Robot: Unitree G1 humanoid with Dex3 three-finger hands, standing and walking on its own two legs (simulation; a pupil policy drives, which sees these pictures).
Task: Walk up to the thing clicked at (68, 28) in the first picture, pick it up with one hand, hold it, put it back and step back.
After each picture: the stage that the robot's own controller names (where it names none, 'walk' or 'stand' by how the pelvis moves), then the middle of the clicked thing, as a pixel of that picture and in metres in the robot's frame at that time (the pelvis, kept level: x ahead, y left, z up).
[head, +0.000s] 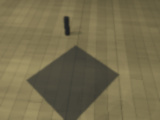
stand; (66, 26) +1.57 +0.19 -0.66
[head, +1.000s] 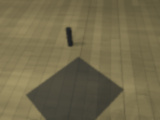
walk; (69, 37) +1.44 +0.24 -0.65
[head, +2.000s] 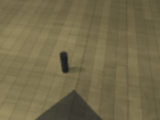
walk; (64, 63) +0.92 +0.21 -0.64
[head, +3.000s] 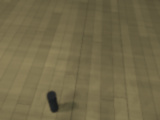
walk; (53, 102) +0.55 +0.20 -0.63
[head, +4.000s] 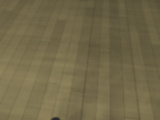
stand; out of the picture +0.36 +0.19 -0.63
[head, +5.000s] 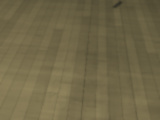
stand; out of the picture +0.33 +0.17 -0.66
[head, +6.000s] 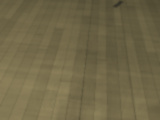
stand; out of the picture +0.35 +0.19 -0.66
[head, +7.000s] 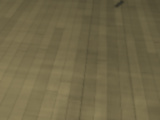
stand; out of the picture +0.34 +0.18 -0.66
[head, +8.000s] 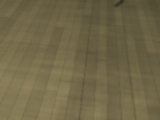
stand; out of the picture +0.33 +0.18 -0.66
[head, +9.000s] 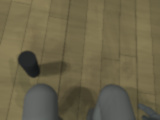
go down; (31, 66) +0.42 +0.21 -0.32
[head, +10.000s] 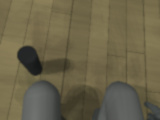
go down; (32, 63) +0.42 +0.21 -0.27
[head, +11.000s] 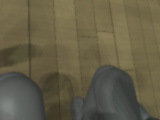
close in; out of the picture +0.40 +0.25 -0.16
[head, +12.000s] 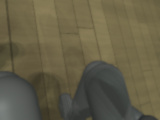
close; out of the picture +0.41 +0.26 -0.16
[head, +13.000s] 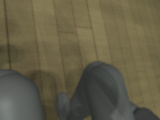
lift; out of the picture +0.38 +0.26 -0.16
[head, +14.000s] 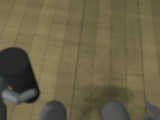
lift; (23, 81) +0.32 +0.19 +0.02
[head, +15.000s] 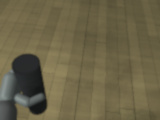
hold; (33, 88) +0.31 +0.17 +0.02
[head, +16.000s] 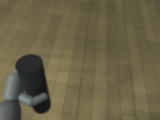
hold; (36, 88) +0.31 +0.16 +0.03
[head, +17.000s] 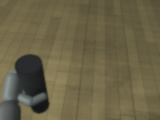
crouch; (35, 88) +0.31 +0.16 +0.03
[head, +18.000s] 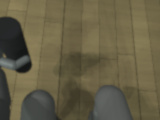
crouch; (16, 51) +0.43 +0.19 -0.06
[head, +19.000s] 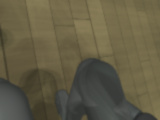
lower; out of the picture +0.43 +0.27 -0.16
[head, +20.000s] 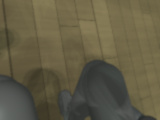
lower; out of the picture +0.42 +0.27 -0.16
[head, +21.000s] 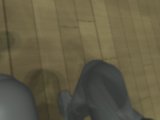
lower; out of the picture +0.42 +0.27 -0.16
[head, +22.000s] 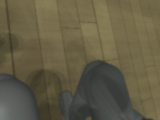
lower; out of the picture +0.41 +0.27 -0.16
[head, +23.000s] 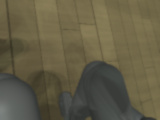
draw back; out of the picture +0.40 +0.25 -0.16
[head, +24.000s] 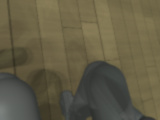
rise; out of the picture +0.38 +0.24 -0.16
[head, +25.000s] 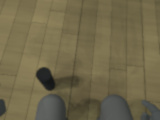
walk; (47, 80) +0.41 +0.18 -0.39
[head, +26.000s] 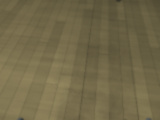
stand; out of the picture +0.34 +0.16 -0.60
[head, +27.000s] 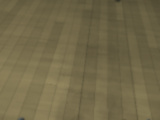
stand; out of the picture +0.35 +0.17 -0.60
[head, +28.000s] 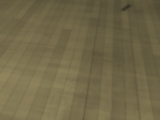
stand; out of the picture +0.37 +0.16 -0.65
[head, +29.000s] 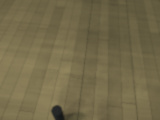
walk; (58, 115) +0.39 +0.16 -0.63
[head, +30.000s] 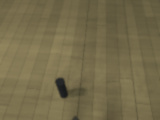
walk; (62, 88) +0.59 +0.21 -0.63
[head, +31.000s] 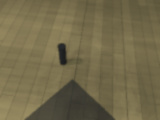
walk; (62, 54) +0.92 +0.16 -0.63
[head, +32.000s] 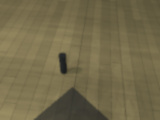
stand; (63, 63) +0.97 +0.18 -0.65
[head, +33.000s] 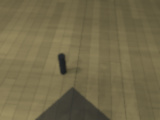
stand; (62, 64) +0.98 +0.19 -0.66
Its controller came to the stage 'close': yes
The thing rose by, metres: 0.68
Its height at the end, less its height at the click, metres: +0.00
